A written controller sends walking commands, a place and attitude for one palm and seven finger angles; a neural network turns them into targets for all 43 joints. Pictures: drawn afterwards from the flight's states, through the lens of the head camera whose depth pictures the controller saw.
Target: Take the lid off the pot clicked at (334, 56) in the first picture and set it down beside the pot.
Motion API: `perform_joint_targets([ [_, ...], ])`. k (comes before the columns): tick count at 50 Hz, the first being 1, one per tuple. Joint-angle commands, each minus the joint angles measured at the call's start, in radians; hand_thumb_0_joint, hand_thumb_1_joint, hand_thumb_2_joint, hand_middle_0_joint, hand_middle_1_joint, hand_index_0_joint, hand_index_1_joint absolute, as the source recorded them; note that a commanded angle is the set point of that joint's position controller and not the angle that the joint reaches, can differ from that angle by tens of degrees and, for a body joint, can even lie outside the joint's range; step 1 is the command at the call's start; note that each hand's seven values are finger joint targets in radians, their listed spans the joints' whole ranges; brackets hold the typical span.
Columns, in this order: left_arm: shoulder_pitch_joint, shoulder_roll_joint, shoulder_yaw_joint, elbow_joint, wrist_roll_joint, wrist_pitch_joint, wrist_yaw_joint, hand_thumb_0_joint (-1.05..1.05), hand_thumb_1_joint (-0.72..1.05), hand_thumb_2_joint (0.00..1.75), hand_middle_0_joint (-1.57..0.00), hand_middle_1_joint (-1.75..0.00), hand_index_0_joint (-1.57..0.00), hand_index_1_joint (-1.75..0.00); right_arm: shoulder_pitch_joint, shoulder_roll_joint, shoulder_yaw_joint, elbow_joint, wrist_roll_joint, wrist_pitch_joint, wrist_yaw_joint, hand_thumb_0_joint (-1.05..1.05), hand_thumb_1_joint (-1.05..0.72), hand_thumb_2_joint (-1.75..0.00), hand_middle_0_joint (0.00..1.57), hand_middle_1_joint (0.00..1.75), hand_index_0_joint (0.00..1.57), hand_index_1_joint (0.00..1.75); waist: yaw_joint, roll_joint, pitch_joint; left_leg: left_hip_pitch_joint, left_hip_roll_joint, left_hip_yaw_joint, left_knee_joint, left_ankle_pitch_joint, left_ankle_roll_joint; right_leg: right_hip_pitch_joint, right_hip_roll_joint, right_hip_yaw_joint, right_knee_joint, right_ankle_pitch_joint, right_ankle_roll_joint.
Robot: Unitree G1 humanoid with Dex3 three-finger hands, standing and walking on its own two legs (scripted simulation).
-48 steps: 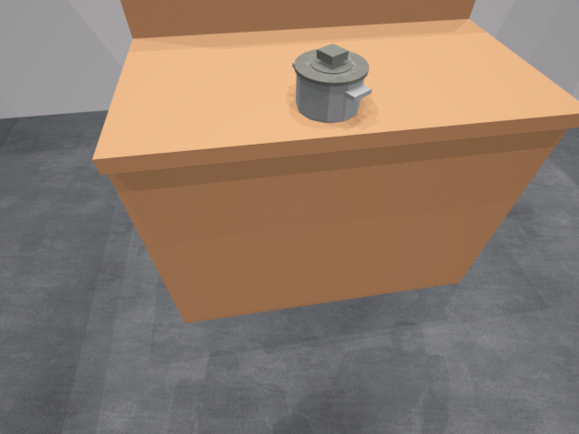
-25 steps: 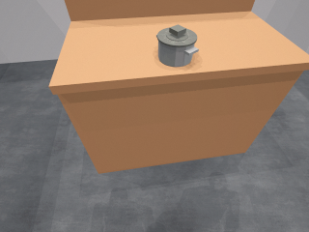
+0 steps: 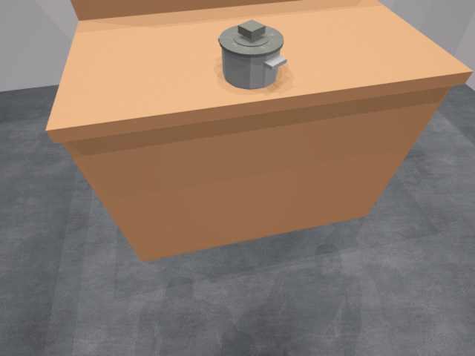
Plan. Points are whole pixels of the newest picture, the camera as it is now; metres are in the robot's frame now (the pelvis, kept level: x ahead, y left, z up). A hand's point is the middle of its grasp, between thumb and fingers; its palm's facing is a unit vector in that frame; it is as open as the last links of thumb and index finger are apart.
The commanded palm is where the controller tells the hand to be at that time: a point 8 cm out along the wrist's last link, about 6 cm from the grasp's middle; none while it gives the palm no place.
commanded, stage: walk to a spot facing it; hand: left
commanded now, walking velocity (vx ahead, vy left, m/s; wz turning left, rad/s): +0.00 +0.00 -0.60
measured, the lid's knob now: (251, 29) +0.78 +0.02 +0.16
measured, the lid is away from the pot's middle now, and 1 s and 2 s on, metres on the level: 0.00 0.00 0.00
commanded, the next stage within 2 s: none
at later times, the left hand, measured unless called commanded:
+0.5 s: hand out of the picture +0.10 +0.19 -0.16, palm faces -0.15 -0.95 -0.26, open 7.4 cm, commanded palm none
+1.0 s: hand (220, 310) +0.23 +0.06 -0.15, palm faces -0.55 -0.79 -0.28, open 7.4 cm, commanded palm none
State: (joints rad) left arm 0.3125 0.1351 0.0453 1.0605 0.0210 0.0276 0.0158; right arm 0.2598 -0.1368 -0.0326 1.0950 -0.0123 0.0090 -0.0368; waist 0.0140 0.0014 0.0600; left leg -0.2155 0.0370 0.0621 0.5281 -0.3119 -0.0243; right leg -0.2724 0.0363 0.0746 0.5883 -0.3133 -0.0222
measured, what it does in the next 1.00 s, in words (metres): steps on the spot, turning right: left foot, then right foot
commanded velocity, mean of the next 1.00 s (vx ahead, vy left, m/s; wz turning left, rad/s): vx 0.00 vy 0.00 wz -0.60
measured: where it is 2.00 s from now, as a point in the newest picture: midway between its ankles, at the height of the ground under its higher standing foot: outside the picture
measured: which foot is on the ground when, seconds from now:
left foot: down 0.00-0.12, up 0.14-0.48, down 0.50-0.84, up 0.86-1.00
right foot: down 0.00-0.50, up 0.52-0.82, down 0.84-1.00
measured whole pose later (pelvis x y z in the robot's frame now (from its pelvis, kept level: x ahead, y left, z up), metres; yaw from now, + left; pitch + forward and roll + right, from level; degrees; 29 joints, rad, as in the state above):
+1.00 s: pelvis +0.02 -0.05 +0.00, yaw -33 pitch +0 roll +1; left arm 0.13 0.23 0.05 0.84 0.02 0.05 0.00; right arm 0.25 -0.28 -0.06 0.92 -0.01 0.06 -0.02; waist -0.03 0.02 0.13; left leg -0.43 0.08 0.05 1.01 -0.48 -0.06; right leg -0.34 0.02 0.02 0.61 -0.27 -0.03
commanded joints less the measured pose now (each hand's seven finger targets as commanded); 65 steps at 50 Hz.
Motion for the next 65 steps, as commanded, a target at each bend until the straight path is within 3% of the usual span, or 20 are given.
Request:
perform_joint_targets([
  [1,0.028,0.106,0.045,-0.088,-0.003,-0.007,-0.010,0.00,0.90,0.90,-0.20,-0.30,-0.20,-0.30,0.027,-0.186,-0.052,-0.088,-0.007,-0.017,-0.014,0.00,-0.90,-0.90,0.20,0.30,0.20,0.30,-0.003,0.137,-0.011,0.032,0.222,-0.181,-0.155,0.070,0.128,-0.131,-0.014,0.002,0.090,0.056,-0.014],
  [4,0.070,0.107,0.052,-0.094,-0.003,-0.006,-0.019,0.00,0.90,0.90,-0.20,-0.30,-0.20,-0.30,-0.036,-0.201,-0.062,-0.131,-0.010,-0.013,-0.008,0.00,-0.90,-0.90,0.20,0.30,0.20,0.30,0.036,0.093,-0.012,-0.017,0.223,-0.117,-0.051,0.149,0.122,-0.066,-0.023,-0.001,0.048,0.033,-0.013],
  [5,0.102,0.145,0.060,-0.091,0.001,-0.011,-0.018,0.00,0.90,0.90,-0.20,-0.30,-0.20,-0.30,-0.064,-0.191,-0.063,-0.151,-0.008,-0.008,-0.006,0.00,-0.90,-0.90,0.20,0.30,0.20,0.30,0.054,-0.022,-0.016,-0.073,0.137,-0.036,0.097,0.090,0.068,-0.017,-0.061,0.110,-0.050,0.196,-0.036],
  [6,0.119,0.221,0.074,-0.091,0.007,-0.022,-0.007,0.00,0.90,0.90,-0.20,-0.30,-0.20,-0.30,-0.069,-0.139,-0.057,-0.178,-0.002,-0.002,-0.004,0.00,-0.90,-0.90,0.20,0.30,0.20,0.30,0.051,-0.299,-0.049,-0.235,0.005,0.049,0.317,-0.121,0.009,0.092,-0.224,0.413,-0.176,0.330,-0.099],
  [7,0.149,0.246,0.078,-0.097,-0.005,-0.022,0.006,0.00,0.90,0.90,-0.20,-0.30,-0.20,-0.30,-0.123,-0.136,-0.048,-0.212,-0.005,0.005,-0.005,0.00,-0.90,-0.90,0.20,0.30,0.20,0.30,0.080,-0.337,-0.024,-0.341,-0.033,-0.041,0.502,-0.288,-0.004,0.114,-0.301,0.569,-0.266,0.460,-0.184],
  [10,0.024,0.213,0.074,-0.153,-0.005,-0.020,0.014,0.00,0.90,0.90,-0.20,-0.30,-0.20,-0.30,-0.114,-0.141,-0.046,-0.213,-0.003,-0.006,-0.002,0.00,-0.90,-0.90,0.20,0.30,0.20,0.30,0.007,-0.094,-0.058,-0.337,0.011,-0.117,0.565,-0.194,-0.010,0.132,-0.245,0.453,-0.188,0.527,-0.221],
  [22,-0.053,0.271,0.085,-0.242,-0.005,0.000,0.008,0.00,0.90,0.90,-0.20,-0.30,-0.20,-0.30,-0.112,-0.167,-0.045,-0.301,0.020,-0.013,-0.008,0.00,-0.90,-0.90,0.20,0.30,0.20,0.30,-0.013,-0.159,-0.143,-0.009,-0.070,-0.109,-0.039,0.016,-0.008,0.090,-0.121,0.452,-0.118,0.584,-0.103],
  [23,-0.073,0.257,0.081,-0.255,-0.008,0.001,0.006,0.00,0.90,0.90,-0.20,-0.30,-0.20,-0.30,-0.067,-0.184,-0.046,-0.296,0.017,-0.018,-0.011,0.00,-0.90,-0.90,0.20,0.30,0.20,0.30,-0.039,-0.123,-0.153,0.127,-0.030,-0.137,-0.126,0.082,0.006,-0.021,-0.081,0.423,-0.080,0.449,-0.070],
  [25,-0.071,0.189,0.065,-0.300,-0.009,-0.004,-0.014,0.00,0.90,0.90,-0.20,-0.30,-0.20,-0.30,-0.055,-0.308,-0.070,-0.318,-0.004,-0.021,-0.006,0.00,-0.90,-0.90,0.20,0.30,0.20,0.30,-0.036,0.263,-0.111,0.293,0.342,-0.488,-0.265,0.202,0.152,-0.371,0.101,0.139,0.221,-0.219,0.024],
  [26,-0.092,0.211,0.071,-0.323,0.003,-0.012,-0.021,0.00,0.90,0.90,-0.20,-0.30,-0.20,-0.30,-0.054,-0.316,-0.068,-0.339,-0.008,-0.014,-0.003,0.00,-0.90,-0.90,0.20,0.30,0.20,0.30,-0.039,0.193,-0.058,0.149,0.416,-0.488,-0.256,0.252,0.218,-0.370,0.031,0.042,0.422,-0.264,0.057],
  [31,-0.111,0.202,0.058,-0.287,-0.005,0.013,-0.047,0.00,0.90,0.90,-0.20,-0.30,-0.20,-0.30,-0.091,-0.232,-0.031,-0.339,-0.014,-0.027,-0.002,0.00,-0.90,-0.90,0.20,0.30,0.20,0.30,-0.003,0.149,-0.075,0.138,0.239,-0.152,-0.181,0.556,0.176,-0.347,-0.059,-0.019,0.575,-0.108,0.088],
  [37,-0.215,0.185,0.034,-0.310,-0.006,0.011,-0.062,0.00,0.90,0.90,-0.20,-0.30,-0.20,-0.30,0.004,-0.293,-0.053,-0.296,-0.018,-0.020,0.008,0.00,-0.90,-0.90,0.20,0.30,0.20,0.30,-0.058,0.202,-0.052,0.112,0.254,-0.038,-0.116,0.614,0.143,-0.153,-0.059,-0.146,0.177,-0.095,0.062],
  [40,-0.099,0.230,0.047,-0.269,-0.005,-0.009,-0.060,0.00,0.90,0.90,-0.20,-0.30,-0.20,-0.30,0.018,-0.300,-0.057,-0.284,-0.011,-0.016,0.011,0.00,-0.90,-0.90,0.20,0.30,0.20,0.30,0.010,0.104,-0.113,0.025,0.212,0.040,0.123,0.509,0.053,0.125,-0.037,-0.153,-0.105,0.110,0.021],
  [42,0.041,0.433,0.091,-0.238,-0.011,-0.022,-0.025,0.00,0.90,0.90,-0.20,-0.30,-0.20,-0.30,-0.008,-0.198,-0.027,-0.338,-0.001,-0.002,0.019,0.00,-0.90,-0.90,0.20,0.30,0.20,0.30,0.075,-0.312,-0.223,-0.375,0.053,0.043,0.614,-0.331,-0.042,0.362,-0.468,0.392,-0.227,0.627,-0.188],
  [43,0.036,0.388,0.087,-0.238,-0.016,-0.007,-0.009,0.00,0.90,0.90,-0.20,-0.30,-0.20,-0.30,-0.046,-0.223,-0.034,-0.326,0.003,0.003,0.005,0.00,-0.90,-0.90,0.20,0.30,0.20,0.30,0.083,-0.199,-0.209,-0.365,0.072,-0.065,0.666,-0.296,-0.016,0.292,-0.408,0.323,-0.205,0.486,-0.220],
  [47,-0.179,0.301,0.066,-0.287,0.002,0.008,0.002,0.00,0.90,0.90,-0.20,-0.30,-0.20,-0.30,0.000,-0.199,-0.033,-0.275,-0.006,0.009,0.012,0.00,-0.90,-0.90,0.20,0.30,0.20,0.30,-0.022,-0.165,-0.122,-0.238,0.071,-0.040,0.510,-0.181,-0.035,0.051,-0.272,0.193,-0.202,0.344,-0.171],
  [56,-0.190,0.272,0.063,-0.291,-0.014,0.018,-0.013,0.00,0.90,0.90,-0.20,-0.30,-0.20,-0.30,0.118,-0.184,-0.033,-0.245,0.005,-0.018,-0.003,0.00,-0.90,-0.90,0.20,0.30,0.20,0.30,-0.062,-0.105,-0.140,0.052,0.010,-0.025,-0.071,0.051,-0.017,-0.055,-0.165,0.261,-0.097,0.300,-0.091],
  [58,-0.173,0.183,0.047,-0.326,-0.017,0.020,-0.027,0.00,0.90,0.90,-0.20,-0.30,-0.20,-0.30,0.117,-0.321,-0.054,-0.275,-0.014,-0.023,-0.003,0.00,-0.90,-0.90,0.20,0.30,0.20,0.30,-0.059,0.332,-0.078,0.123,0.383,-0.433,-0.314,0.064,0.142,-0.324,0.056,-0.002,0.264,-0.237,0.030],
  [59,-0.196,0.217,0.054,-0.326,0.000,0.016,-0.031,0.00,0.90,0.90,-0.20,-0.30,-0.20,-0.30,0.093,-0.310,-0.047,-0.287,-0.018,-0.023,-0.001,0.00,-0.90,-0.90,0.20,0.30,0.20,0.30,-0.064,0.242,-0.033,0.023,0.439,-0.466,-0.320,0.037,0.206,-0.314,-0.011,-0.002,0.447,-0.252,0.043],
  [65,-0.207,0.164,0.042,-0.294,-0.009,0.024,-0.054,0.00,0.90,0.90,-0.20,-0.30,-0.20,-0.30,0.023,-0.252,-0.043,-0.277,-0.016,-0.028,0.000,0.00,-0.90,-0.90,0.20,0.30,0.20,0.30,-0.037,0.160,-0.073,0.136,0.287,-0.030,-0.175,0.517,0.159,-0.263,-0.086,-0.093,0.380,-0.140,0.082],
])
